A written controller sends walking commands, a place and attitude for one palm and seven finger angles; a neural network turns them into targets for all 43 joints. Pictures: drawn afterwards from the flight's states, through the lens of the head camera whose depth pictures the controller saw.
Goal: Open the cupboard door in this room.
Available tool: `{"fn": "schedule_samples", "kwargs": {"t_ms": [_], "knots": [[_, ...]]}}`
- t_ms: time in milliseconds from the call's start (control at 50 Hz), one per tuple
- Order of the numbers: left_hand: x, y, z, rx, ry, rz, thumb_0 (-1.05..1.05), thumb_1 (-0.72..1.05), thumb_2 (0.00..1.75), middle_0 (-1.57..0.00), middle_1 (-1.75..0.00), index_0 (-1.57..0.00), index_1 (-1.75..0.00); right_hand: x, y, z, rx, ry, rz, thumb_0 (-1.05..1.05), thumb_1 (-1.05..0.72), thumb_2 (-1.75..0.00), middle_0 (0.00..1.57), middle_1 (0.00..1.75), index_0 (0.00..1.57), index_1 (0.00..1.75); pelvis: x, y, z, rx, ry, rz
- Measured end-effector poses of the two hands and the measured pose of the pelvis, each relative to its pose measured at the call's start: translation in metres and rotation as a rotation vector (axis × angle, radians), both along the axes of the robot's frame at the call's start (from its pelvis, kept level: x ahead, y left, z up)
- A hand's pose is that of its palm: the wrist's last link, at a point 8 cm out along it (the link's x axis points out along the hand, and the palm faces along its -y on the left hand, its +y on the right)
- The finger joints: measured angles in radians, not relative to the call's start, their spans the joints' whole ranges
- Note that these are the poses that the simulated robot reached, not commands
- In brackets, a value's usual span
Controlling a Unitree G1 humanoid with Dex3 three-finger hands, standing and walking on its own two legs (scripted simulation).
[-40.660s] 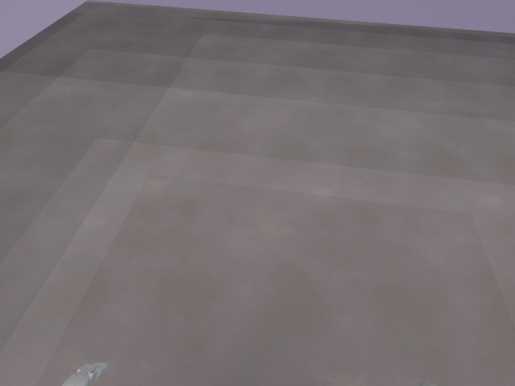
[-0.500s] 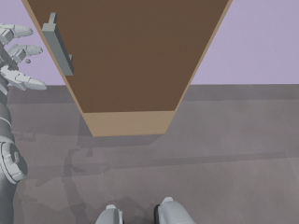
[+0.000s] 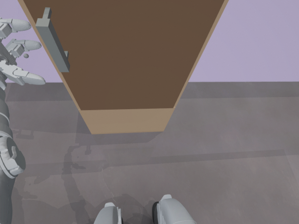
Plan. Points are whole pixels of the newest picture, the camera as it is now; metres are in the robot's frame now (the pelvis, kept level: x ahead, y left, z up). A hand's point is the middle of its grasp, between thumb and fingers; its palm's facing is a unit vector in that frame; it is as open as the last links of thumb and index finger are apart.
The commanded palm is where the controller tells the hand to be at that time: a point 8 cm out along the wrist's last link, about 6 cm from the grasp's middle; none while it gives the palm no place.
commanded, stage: move the hooked fingers beside the handle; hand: left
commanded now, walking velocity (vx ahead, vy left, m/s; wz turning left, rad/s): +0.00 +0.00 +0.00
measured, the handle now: (56, 42) +0.55 +0.19 +0.10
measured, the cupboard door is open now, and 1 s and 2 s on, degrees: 0 0 0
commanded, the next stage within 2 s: slide the fingers in behind the handle in 0.28 s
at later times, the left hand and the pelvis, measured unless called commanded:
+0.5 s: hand (19, 61) +0.49 +0.26 +0.10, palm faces -0.05 -1.00 +0.00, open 14.0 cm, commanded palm +0.48 +0.30 +0.10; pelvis +0.01 +0.01 +0.00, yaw +0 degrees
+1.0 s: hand (40, 58) +0.50 +0.22 +0.10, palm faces -0.04 -1.00 +0.01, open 14.0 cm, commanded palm +0.48 +0.27 +0.10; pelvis +0.01 +0.01 +0.00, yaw +0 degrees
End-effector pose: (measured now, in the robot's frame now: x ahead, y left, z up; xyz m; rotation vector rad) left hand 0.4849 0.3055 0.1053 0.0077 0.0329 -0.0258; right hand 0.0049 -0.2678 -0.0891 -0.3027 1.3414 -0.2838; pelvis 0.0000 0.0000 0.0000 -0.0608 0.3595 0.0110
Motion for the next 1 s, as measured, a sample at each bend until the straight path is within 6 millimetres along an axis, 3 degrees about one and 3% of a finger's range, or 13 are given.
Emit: {"fn": "schedule_samples", "kwargs": {"t_ms": [220, 420, 620, 1000], "knots": [[-0.005, 0.014, 0.002, 0.000, -0.006, 0.013, -0.01, -0.50, 0.30, -0.30, -1.19, -0.30, -1.20, -0.006, 0.002, 0.003, 0.011, 0.025, -0.019, 0.01, -0.90, -0.90, 0.21, 0.30, 0.20, 0.30, 0.006, -0.001, 0.002, 0.000, 0.002, -0.011], [-0.013, 0.019, -0.003, -0.008, 0.001, -0.010, -0.01, -0.50, 0.30, -0.30, -1.19, -0.30, -1.20, 0.007, 0.003, 0.004, 0.001, 0.007, 0.007, 0.01, -0.90, -0.90, 0.21, 0.30, 0.20, 0.30, 0.007, 0.003, 0.003, -0.005, -0.005, 0.000], [-0.004, 0.004, -0.010, -0.021, 0.002, -0.020, -0.01, -0.51, 0.30, -0.30, -1.20, -0.30, -1.20, 0.017, 0.009, 0.002, 0.001, -0.028, 0.024, 0.00, -0.90, -0.90, 0.21, 0.30, 0.20, 0.30, 0.004, 0.008, 0.000, -0.008, -0.001, 0.005], [-0.002, -0.027, -0.007, -0.013, 0.005, -0.015, -0.01, -0.50, 0.30, -0.30, -1.20, -0.30, -1.20, 0.004, 0.017, -0.003, 0.052, -0.014, -0.011, 0.01, -0.90, -0.90, 0.21, 0.30, 0.20, 0.30, 0.007, 0.007, 0.004, 0.001, -0.017, -0.003]]}}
